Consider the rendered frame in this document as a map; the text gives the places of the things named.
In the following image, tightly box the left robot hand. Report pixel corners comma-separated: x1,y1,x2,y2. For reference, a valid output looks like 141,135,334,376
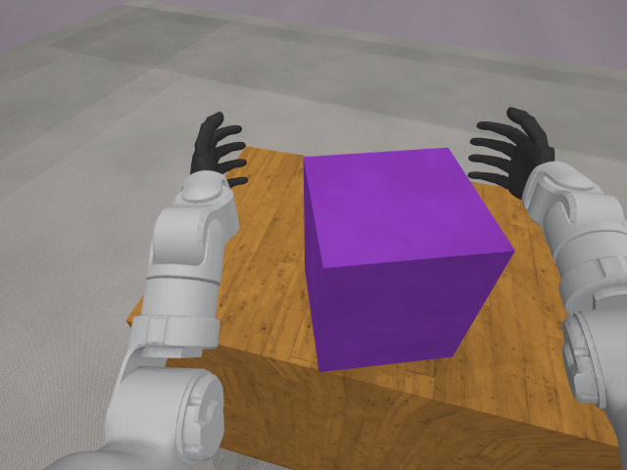
190,112,248,188

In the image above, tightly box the pedestal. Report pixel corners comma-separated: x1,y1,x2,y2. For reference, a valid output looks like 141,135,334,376
126,146,623,470

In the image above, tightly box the right robot hand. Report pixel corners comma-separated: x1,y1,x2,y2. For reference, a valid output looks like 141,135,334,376
467,107,555,200

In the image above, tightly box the carton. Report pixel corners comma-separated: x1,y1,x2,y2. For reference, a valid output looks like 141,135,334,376
304,148,515,372

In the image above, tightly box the robot right forearm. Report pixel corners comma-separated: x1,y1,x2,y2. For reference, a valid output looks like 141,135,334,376
521,162,627,317

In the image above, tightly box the left robot upper arm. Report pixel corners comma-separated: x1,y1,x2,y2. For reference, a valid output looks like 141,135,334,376
42,366,224,470

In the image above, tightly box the robot left forearm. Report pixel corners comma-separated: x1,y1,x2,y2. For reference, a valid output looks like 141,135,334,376
105,170,239,441

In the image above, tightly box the right robot upper arm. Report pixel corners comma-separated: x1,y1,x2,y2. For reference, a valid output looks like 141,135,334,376
562,306,627,470

